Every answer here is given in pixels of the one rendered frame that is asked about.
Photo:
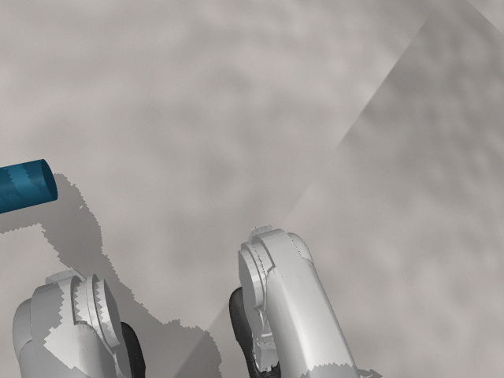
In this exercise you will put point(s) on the right robot foot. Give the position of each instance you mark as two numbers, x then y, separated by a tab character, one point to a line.
243	335

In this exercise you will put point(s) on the bottle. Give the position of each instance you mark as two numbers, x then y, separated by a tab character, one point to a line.
26	184

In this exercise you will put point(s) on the left robot foot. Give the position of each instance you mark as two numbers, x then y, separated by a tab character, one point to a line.
135	355

